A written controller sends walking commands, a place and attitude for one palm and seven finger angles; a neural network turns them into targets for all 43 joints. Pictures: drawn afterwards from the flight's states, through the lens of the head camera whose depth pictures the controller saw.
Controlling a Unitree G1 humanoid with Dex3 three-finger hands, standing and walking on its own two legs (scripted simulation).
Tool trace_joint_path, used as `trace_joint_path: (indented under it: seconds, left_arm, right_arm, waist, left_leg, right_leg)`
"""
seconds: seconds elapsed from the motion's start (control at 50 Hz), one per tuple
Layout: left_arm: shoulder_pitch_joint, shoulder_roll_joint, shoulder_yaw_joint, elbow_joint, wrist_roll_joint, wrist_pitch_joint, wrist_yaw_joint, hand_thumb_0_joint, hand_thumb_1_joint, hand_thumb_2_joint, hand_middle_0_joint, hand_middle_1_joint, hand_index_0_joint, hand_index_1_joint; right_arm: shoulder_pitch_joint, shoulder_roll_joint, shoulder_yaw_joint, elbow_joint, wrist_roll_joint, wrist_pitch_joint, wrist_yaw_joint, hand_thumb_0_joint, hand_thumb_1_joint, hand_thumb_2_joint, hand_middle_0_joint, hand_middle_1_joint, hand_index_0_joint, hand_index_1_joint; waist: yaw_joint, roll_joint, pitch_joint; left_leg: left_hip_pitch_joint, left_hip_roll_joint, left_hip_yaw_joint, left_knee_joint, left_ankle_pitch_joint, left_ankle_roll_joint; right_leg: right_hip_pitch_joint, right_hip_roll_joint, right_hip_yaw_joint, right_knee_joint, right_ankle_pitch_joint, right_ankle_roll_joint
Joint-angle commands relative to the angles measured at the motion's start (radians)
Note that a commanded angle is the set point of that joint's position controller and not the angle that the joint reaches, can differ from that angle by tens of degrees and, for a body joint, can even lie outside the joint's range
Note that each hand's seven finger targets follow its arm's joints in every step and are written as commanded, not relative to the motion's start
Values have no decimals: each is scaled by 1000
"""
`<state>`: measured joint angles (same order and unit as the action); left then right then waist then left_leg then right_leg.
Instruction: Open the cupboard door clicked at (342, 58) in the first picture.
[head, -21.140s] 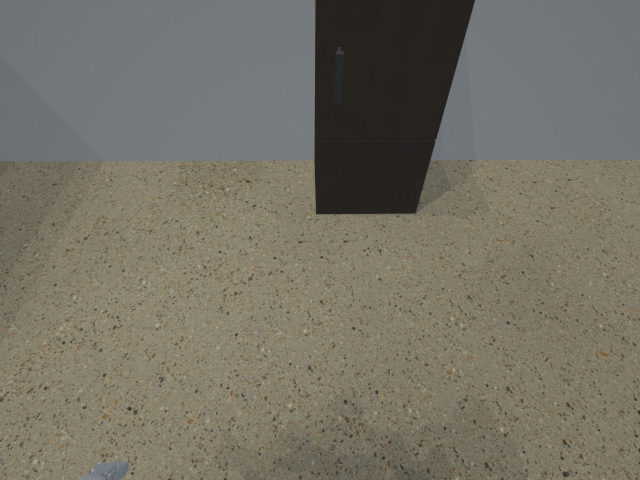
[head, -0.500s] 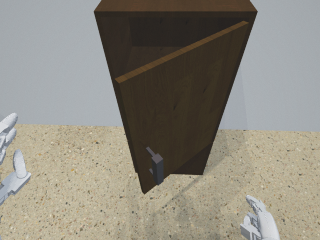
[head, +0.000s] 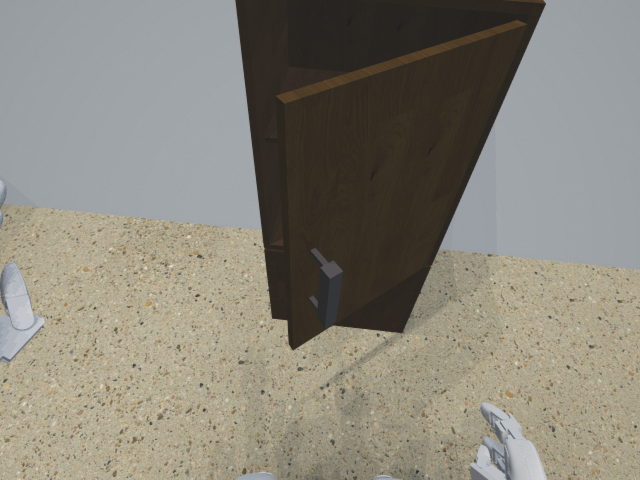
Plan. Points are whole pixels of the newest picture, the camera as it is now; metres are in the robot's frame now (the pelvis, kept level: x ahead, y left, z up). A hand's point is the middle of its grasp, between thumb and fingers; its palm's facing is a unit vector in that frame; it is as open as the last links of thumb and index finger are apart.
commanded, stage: step back with the hand held close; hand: left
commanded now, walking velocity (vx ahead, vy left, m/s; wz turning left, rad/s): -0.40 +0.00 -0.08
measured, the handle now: (321, 288) +0.43 +0.02 -0.08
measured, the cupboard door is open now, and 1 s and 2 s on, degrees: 41 41 41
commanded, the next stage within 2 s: stop stepping back and stand still in 0.76 s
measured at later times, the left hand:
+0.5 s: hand out of the picture +0.12 +0.27 +0.18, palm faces +0.49 -0.71 -0.51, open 7.4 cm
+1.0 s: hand out of the picture +0.02 +0.21 +0.18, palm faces +0.26 -0.81 -0.53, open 7.4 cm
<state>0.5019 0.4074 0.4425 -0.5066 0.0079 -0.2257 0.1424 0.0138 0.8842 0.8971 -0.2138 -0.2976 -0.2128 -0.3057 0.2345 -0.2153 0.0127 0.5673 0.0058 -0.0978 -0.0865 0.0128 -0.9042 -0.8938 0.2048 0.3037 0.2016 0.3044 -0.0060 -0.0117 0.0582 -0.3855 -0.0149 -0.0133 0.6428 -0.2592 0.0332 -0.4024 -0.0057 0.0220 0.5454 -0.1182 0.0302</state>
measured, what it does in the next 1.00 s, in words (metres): walks backwards: left foot, then right foot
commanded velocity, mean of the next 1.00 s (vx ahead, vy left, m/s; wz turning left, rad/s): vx -0.29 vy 0.02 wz -0.11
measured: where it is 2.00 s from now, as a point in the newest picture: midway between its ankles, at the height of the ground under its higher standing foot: outside the picture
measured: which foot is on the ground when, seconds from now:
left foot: down 0.00-0.46, up 0.48-0.60, down 0.62-0.98, up 1.00-1.00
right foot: down 0.00-0.62, up 0.64-0.96, down 0.98-1.00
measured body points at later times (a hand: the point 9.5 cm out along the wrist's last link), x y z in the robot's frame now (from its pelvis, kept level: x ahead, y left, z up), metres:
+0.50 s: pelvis -0.06 -0.01 -0.01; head -0.03 +0.01 +0.44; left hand +0.09 +0.30 +0.20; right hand +0.14 -0.24 -0.08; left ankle +0.05 +0.11 -0.71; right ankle -0.03 -0.13 -0.72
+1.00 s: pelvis -0.21 -0.02 +0.01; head -0.17 -0.01 +0.45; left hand +0.00 +0.25 +0.20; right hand -0.04 -0.26 -0.06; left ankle -0.07 +0.09 -0.72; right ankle -0.31 -0.12 -0.73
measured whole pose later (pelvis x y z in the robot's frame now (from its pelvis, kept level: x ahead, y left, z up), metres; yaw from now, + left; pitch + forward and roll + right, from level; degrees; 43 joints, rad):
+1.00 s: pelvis -0.21 -0.02 +0.01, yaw -6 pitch +4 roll +0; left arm 0.59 0.49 0.47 -0.59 -0.07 -0.17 0.13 0.01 0.89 0.90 -0.21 -0.30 -0.21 -0.31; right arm 0.14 -0.16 0.02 0.56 -0.01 -0.12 -0.03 0.01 -0.90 -0.89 0.21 0.30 0.20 0.30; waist -0.01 -0.06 0.01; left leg -0.51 0.08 0.14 0.46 -0.11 -0.01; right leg -0.15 0.00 -0.03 0.47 -0.39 -0.02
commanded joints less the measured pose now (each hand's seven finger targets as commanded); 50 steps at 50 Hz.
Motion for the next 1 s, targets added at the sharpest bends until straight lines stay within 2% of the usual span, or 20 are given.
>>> trace_joint_path:
  seconds: [0.0, 0.1, 0.16, 0.28, 0.34, 0.4, 0.44, 0.46, 0.5, 0.56, 0.58, 0.6, 0.62, 0.64, 0.7, 0.84, 0.9, 0.92, 0.96, 0.98]
  left_arm:
    - [-12, 185, 164, -202, -2, -75, 25, 0, 900, 900, -200, -300, -200, -300]
    - [-53, 189, 141, -197, -21, -69, 21, 0, 900, 900, -200, -300, -200, -300]
    - [-45, 195, 134, -183, -33, -64, 29, 0, 900, 900, -200, -300, -200, -300]
    - [4, 197, 194, -271, -6, -82, 26, 0, 900, 900, -200, -300, -200, -300]
    - [76, 199, 225, -228, -5, -100, 7, 0, 900, 900, -200, -300, -200, -300]
    - [57, 170, 171, -221, -35, -113, 1, 0, 900, 900, -200, -300, -200, -300]
    - [-50, 211, 122, -240, -30, -115, 16, 0, 900, 900, -200, -300, -200, -300]
    - [-65, 231, 119, -199, -23, -88, 23, 0, 900, 900, -200, -300, -200, -300]
    - [-89, 239, 118, -196, -15, -60, 23, 0, 900, 900, -200, -300, -200, -300]
    - [-96, 208, 94, -216, -26, -56, 17, 0, 900, 900, -200, -300, -200, -300]
    - [-88, 218, 109, -237, -26, -63, 16, 0, 900, 900, -200, -300, -200, -300]
    - [-64, 229, 133, -246, -20, -65, 13, 0, 900, 900, -200, -300, -200, -300]
    - [-23, 226, 136, -236, -35, -70, 3, 0, 900, 900, -200, -300, -200, -300]
    - [29, 240, 174, -244, -55, -65, -2, 0, 900, 900, -200, -300, -200, -300]
    - [21, 174, 101, -319, -59, -58, -4, 0, 900, 900, -200, -300, -200, -300]
    - [8, 185, 109, -255, -66, 7, 9, 0, 900, 900, -200, -300, -200, -300]
    - [106, 204, 138, -261, -88, 5, 16, 0, 900, 900, -200, -300, -200, -300]
    - [130, 217, 146, -276, -89, -2, 12, 0, 900, 900, -200, -300, -200, -300]
    - [137, 308, 205, -320, -84, -26, 17, 0, 900, 900, -200, -300, -200, -300]
    - [86, 374, 258, -325, -74, -42, 36, 0, 900, 900, -200, -300, -200, -300]
  right_arm:
    - [-117, -149, -70, -160, -2, -72, -8, 0, -900, -900, 200, 300, 200, 300]
    - [-95, -137, -75, -127, -6, -66, 3, 0, -900, -900, 200, 300, 200, 300]
    - [-100, -131, -74, -111, -5, -48, 4, 0, -900, -900, 200, 300, 200, 300]
    - [-161, -145, -88, -163, 2, -61, -9, 0, -900, -900, 200, 300, 200, 300]
    - [-149, -152, -109, -151, -3, -94, 6, 0, -900, -900, 200, 300, 200, 300]
    - [-132, -124, -94, -112, -22, -111, 21, 0, -900, -900, 200, 300, 200, 300]
    - [-106, -89, -90, -72, -15, -96, 27, 0, -900, -900, 200, 300, 200, 300]
    - [-130, -93, -100, -69, -15, -85, 24, 0, -900, -900, 200, 300, 200, 300]
    - [-161, -72, -85, -80, -21, -66, 17, 0, -900, -900, 200, 300, 200, 300]
    - [-180, -91, -56, -68, -13, -41, -8, 0, -900, -900, 200, 300, 200, 300]
    - [-185, -122, -68, -81, -8, -39, -14, 0, -900, -900, 200, 300, 200, 300]
    - [-156, -118, -84, -90, -9, -43, -6, 0, -900, -900, 200, 300, 200, 300]
    - [-124, -119, -102, -102, 2, -58, 11, 0, -900, -900, 200, 300, 200, 300]
    - [-154, -125, -101, -120, -17, -78, 15, 0, -900, -900, 200, 300, 200, 300]
    - [-120, -115, -89, -87, -14, -103, 39, 0, -900, -900, 200, 300, 200, 300]
    - [-172, -117, -74, -92, -29, -87, 33, 0, -900, -900, 200, 300, 200, 300]
    - [-156, -114, -68, -122, -15, -79, 33, 0, -900, -900, 200, 300, 200, 300]
    - [-154, -110, -67, -131, -12, -70, 34, 0, -900, -900, 200, 300, 200, 300]
    - [-142, -83, -47, -132, -22, -43, 38, 0, -900, -900, 200, 300, 200, 300]
    - [-138, -93, -33, -121, -31, -48, 38, 0, -900, -900, 200, 300, 200, 300]
  waist:
    - [16, 104, -117]
    - [-1, -63, -123]
    - [-7, -64, -137]
    - [29, 227, -210]
    - [27, 230, -151]
    - [9, 78, -116]
    - [-14, -140, -210]
    - [-2, -204, -220]
    - [6, -243, -181]
    - [-16, 33, -149]
    - [6, 205, -194]
    - [24, 252, -286]
    - [29, 172, -325]
    - [37, 304, -327]
    - [24, 166, -295]
    - [8, 239, -214]
    - [19, 252, -222]
    - [13, 181, -196]
    - [10, -121, -206]
    - [21, -148, -185]
  left_leg:
    - [-414, 95, -79, -291, -438, 62]
    - [-180, 8, 8, -101, -297, 6]
    - [-66, 2, 1, -111, -239, -4]
    - [-475, 241, -210, -422, -382, 117]
    - [-466, 301, -174, -397, -456, 131]
    - [-131, 170, -38, -150, -173, 35]
    - [89, 14, 85, 132, -56, -65]
    - [72, -10, 47, 253, -127, -70]
    - [19, 6, 10, 274, -186, -63]
    - [162, 7, 55, -241, 125, -65]
    - [175, 162, -64, -312, 454, -21]
    - [195, 287, -97, -326, 646, 30]
    - [228, 326, -90, -323, 607, 65]
    - [142, 372, -156, -341, 574, 111]
    - [335, 361, -71, -276, 784, 104]
    - [169, 336, -49, -463, 175, 88]
    - [92, 227, 45, -456, -186, 12]
    - [79, 150, 102, -357, -217, -26]
    - [107, 37, 107, 97, -75, -62]
    - [-31, 65, 55, 224, -90, -54]
  right_leg:
    - [431, 29, 82, 77, -14, -13]
    - [163, -77, 199, -130, -92, -53]
    - [61, -80, 158, -187, -204, -49]
    - [507, 111, 4, 361, 62, 13]
    - [425, 124, 38, 376, -179, 1]
    - [109, 19, 190, -5, -70, -74]
    - [-44, -226, 469, -238, 296, -131]
    - [-27, -256, 479, -257, 344, -150]
    - [21, -253, 408, -218, 427, -177]
    - [69, -71, 187, -43, 499, -71]
    - [92, 29, 110, 55, 267, -10]
    - [145, 69, 59, 200, -106, 1]
    - [115, 93, 63, 300, -298, -1]
    - [102, 104, 55, 461, -395, -1]
    - [-35, 59, 28, 456, -366, -4]
    - [114, 65, -57, 269, -397, -5]
    - [283, 70, -144, -64, -347, -42]
    - [275, 41, -122, -226, -300, -60]
    - [66, -275, 265, -406, -227, -180]
    - [90, -379, 340, -385, 27, -236]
